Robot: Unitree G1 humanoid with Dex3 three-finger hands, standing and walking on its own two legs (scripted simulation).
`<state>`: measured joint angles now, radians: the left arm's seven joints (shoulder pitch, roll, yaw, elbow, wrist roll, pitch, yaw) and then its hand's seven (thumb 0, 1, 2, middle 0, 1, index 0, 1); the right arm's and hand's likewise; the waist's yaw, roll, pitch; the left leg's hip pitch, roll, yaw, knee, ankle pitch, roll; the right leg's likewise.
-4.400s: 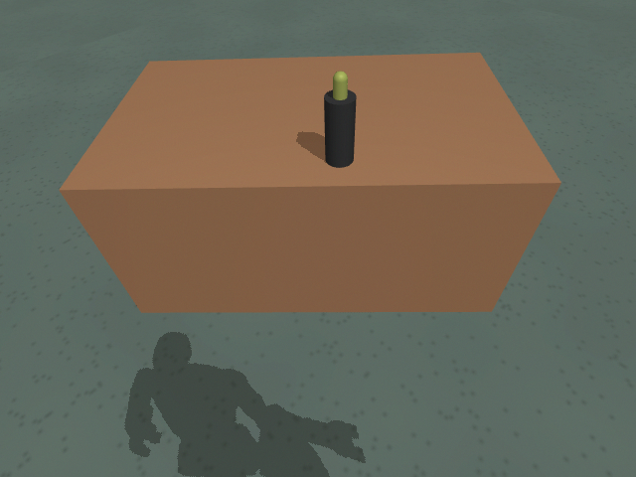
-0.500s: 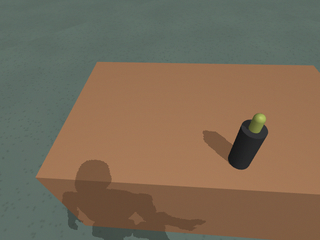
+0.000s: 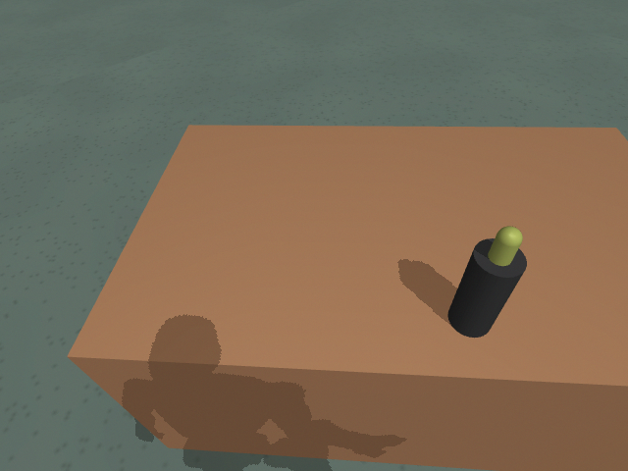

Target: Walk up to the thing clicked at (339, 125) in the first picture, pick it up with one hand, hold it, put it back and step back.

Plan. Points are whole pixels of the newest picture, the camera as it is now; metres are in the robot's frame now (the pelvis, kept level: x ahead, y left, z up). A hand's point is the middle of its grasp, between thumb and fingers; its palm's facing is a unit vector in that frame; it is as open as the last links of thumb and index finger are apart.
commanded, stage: stand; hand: right
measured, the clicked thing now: (488, 280) +0.44 -0.25 -0.06
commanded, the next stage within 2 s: rise first in 1.70 s
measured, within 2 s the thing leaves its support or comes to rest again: neither
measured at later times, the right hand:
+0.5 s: hand out of the picture +0.08 -0.25 -0.16, palm faces -0.04 +0.94 -0.33, open 7.4 cm
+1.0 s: hand out of the picture +0.07 -0.26 -0.16, palm faces -0.03 +0.94 -0.34, open 7.4 cm
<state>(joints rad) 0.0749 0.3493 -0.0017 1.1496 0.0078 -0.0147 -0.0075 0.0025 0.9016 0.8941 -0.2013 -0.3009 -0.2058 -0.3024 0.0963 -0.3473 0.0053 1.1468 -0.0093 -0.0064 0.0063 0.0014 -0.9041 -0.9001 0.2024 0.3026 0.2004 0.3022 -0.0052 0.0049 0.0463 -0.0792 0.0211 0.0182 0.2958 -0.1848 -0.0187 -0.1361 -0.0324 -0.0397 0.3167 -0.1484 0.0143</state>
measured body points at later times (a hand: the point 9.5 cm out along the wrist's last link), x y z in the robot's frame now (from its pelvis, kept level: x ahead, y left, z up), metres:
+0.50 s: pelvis +0.00 +0.00 +0.00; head +0.01 +0.00 +0.45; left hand +0.08 +0.30 -0.13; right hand +0.08 -0.30 -0.14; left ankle -0.01 +0.13 -0.75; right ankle +0.02 -0.13 -0.75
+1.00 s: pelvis +0.00 +0.00 +0.00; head +0.01 -0.01 +0.45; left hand +0.07 +0.30 -0.13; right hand +0.07 -0.31 -0.14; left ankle -0.01 +0.13 -0.75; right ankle +0.02 -0.13 -0.75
